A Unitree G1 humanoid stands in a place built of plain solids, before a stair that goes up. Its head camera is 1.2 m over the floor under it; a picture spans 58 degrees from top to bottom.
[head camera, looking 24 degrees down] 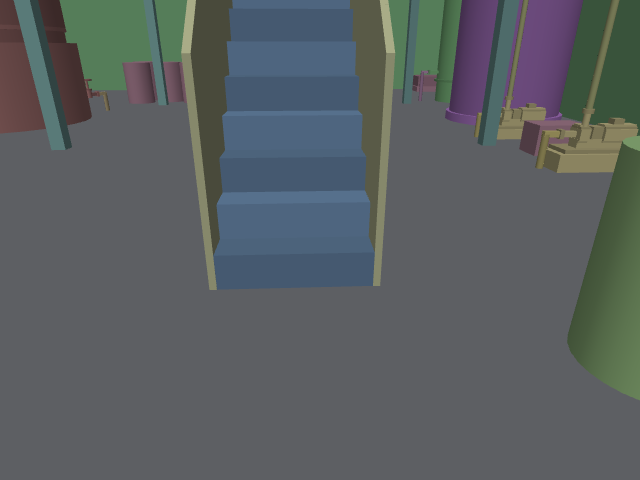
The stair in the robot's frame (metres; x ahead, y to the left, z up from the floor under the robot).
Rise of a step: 0.21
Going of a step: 0.22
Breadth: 0.93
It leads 3 degrees to the left of straight ahead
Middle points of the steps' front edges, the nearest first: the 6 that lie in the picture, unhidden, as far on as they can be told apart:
2.05 0.13 0.21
2.27 0.14 0.41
2.48 0.15 0.62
2.70 0.16 0.82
2.92 0.17 1.03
3.13 0.19 1.24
